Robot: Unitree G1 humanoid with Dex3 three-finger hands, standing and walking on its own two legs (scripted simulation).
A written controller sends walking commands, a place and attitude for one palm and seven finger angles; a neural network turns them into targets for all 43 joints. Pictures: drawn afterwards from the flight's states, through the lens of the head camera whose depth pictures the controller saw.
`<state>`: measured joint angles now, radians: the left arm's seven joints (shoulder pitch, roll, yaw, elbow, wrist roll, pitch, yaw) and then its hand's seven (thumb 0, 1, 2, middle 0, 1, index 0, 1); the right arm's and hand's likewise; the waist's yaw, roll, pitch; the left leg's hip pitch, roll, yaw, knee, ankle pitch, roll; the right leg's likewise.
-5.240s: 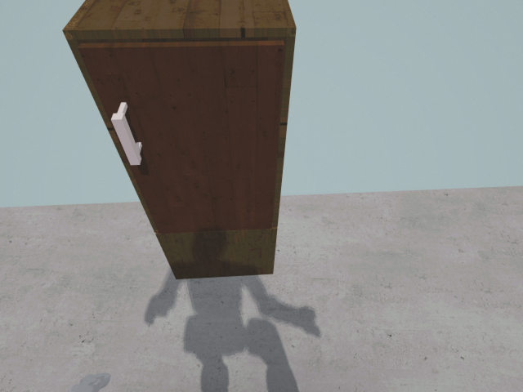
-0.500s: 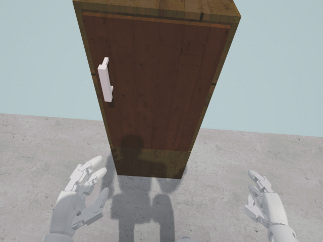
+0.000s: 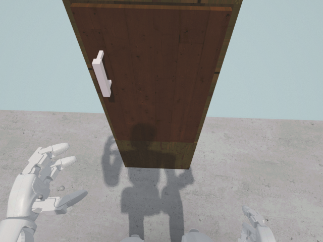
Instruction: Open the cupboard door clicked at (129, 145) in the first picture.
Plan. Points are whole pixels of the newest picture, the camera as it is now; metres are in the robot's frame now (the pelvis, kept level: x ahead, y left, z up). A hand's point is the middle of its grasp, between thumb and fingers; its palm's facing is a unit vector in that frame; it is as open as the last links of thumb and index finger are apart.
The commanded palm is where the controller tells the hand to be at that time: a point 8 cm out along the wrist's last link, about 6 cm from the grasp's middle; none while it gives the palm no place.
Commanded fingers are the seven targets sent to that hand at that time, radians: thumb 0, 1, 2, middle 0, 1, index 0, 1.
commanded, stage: raise the hand with hooked fingers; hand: left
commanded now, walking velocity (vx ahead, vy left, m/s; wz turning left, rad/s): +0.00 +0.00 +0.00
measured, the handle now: (103, 74) +0.54 +0.18 +0.09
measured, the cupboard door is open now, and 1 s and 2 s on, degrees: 0 0 0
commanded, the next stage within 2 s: move the hooked fingers beside the handle in 1.20 s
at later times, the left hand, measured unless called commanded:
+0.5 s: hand (30, 164) +0.26 +0.28 +0.09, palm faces +0.03 -1.00 -0.06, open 13.8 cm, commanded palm +0.24 +0.33 +0.10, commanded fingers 0.00 -0.50 0.30 -0.30 -1.20 -0.30 -1.20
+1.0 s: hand (25, 146) +0.30 +0.30 +0.10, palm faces +0.01 -1.00 -0.03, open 13.9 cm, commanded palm +0.26 +0.35 +0.11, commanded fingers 0.00 -0.50 0.30 -0.30 -1.20 -0.30 -1.20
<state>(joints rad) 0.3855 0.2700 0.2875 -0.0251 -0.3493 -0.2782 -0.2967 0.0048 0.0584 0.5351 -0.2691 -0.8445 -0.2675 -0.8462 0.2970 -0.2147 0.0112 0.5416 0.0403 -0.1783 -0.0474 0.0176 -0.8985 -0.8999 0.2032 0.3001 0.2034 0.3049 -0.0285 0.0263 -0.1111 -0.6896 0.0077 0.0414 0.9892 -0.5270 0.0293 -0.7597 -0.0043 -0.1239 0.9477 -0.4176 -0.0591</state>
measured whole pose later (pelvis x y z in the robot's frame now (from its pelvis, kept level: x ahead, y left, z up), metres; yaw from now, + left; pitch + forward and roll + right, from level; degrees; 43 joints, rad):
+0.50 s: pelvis +0.00 +0.02 +0.02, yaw +1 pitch +9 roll -2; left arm 0.07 0.39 0.36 0.29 -0.35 -0.23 -0.44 -0.01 -0.46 0.32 -0.30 -1.17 -0.30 -1.18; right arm 0.25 -0.27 0.06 0.53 0.05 -0.22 -0.06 0.01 -0.90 -0.90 0.20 0.30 0.20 0.30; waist 0.01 0.04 -0.08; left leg -0.55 -0.02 0.03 0.87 -0.47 0.06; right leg -0.60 -0.02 -0.13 0.81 -0.36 -0.03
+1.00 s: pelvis +0.00 +0.03 +0.03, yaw +0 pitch +8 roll -2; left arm -0.07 0.42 0.43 0.42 -0.34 -0.24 -0.51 -0.01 -0.49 0.30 -0.31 -1.20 -0.30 -1.20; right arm 0.30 -0.30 0.04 0.56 0.03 -0.20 -0.06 0.01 -0.90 -0.90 0.20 0.30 0.20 0.30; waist -0.01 0.01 -0.06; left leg -0.50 -0.02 0.06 0.79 -0.44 0.06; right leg -0.56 -0.01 -0.10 0.73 -0.32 -0.02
